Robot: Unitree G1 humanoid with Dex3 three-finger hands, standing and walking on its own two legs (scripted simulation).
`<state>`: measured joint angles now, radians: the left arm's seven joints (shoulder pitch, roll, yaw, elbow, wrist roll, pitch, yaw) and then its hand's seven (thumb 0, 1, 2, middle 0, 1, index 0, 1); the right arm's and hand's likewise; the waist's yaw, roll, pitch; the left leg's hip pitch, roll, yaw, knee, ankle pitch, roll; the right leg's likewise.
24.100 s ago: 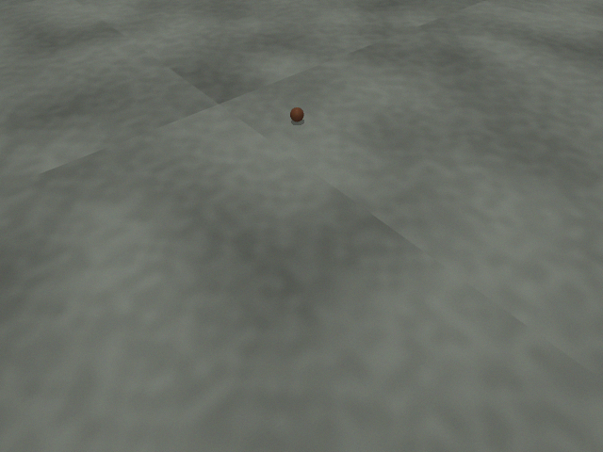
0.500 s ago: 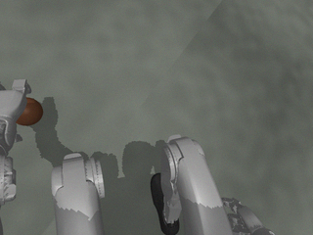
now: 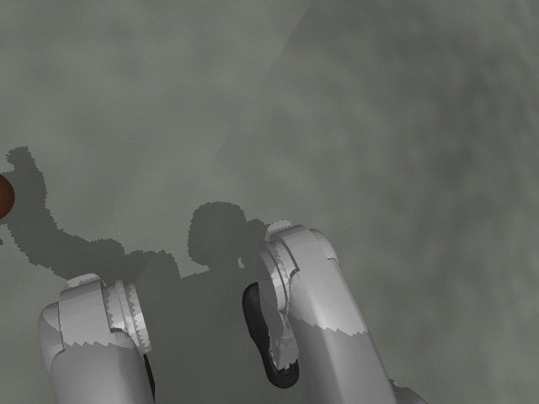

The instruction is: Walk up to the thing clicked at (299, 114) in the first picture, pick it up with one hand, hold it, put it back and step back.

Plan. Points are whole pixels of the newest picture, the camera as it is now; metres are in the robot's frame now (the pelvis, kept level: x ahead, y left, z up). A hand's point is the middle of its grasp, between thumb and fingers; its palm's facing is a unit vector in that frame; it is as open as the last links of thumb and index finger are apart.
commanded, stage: rest palm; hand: left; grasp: from above
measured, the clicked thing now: out of the picture +0.45 +0.31 -0.27
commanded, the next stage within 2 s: close in 0.66 s
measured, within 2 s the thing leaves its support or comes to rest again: neither
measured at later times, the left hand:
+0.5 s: hand out of the picture +0.44 +0.30 -0.24, palm faces -0.45 -0.12 -0.89, open 13.8 cm
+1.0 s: hand out of the picture +0.44 +0.31 -0.25, palm faces -0.45 -0.13 -0.88, open 12.8 cm
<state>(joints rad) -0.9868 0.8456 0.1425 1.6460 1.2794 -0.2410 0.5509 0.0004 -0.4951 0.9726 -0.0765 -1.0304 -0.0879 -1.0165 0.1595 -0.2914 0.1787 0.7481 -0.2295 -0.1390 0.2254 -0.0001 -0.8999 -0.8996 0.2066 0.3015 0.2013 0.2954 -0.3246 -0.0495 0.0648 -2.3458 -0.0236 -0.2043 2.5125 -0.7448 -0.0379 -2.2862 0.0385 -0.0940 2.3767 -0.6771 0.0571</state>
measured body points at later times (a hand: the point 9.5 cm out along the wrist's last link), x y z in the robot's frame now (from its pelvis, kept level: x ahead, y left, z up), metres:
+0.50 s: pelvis +0.00 +0.00 +0.00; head +0.26 +0.11 +0.34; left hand +0.46 +0.30 -0.19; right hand +0.05 -0.26 -0.07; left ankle +0.06 +0.13 -0.28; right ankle +0.10 -0.13 -0.27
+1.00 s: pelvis -0.01 +0.01 -0.01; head +0.27 +0.12 +0.33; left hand +0.46 +0.31 -0.20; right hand +0.03 -0.25 -0.07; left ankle +0.06 +0.13 -0.28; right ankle +0.10 -0.13 -0.27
